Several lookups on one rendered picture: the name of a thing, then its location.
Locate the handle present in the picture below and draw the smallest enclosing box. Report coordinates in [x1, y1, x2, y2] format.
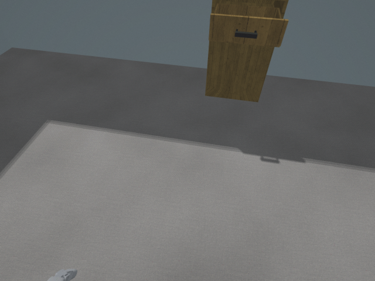
[235, 29, 257, 39]

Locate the robot left hand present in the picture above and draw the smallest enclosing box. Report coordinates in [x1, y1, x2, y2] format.
[47, 269, 77, 281]

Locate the cabinet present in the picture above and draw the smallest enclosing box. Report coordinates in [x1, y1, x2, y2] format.
[205, 0, 289, 102]

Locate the drawer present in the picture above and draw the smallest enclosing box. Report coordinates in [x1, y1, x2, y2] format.
[209, 4, 289, 47]

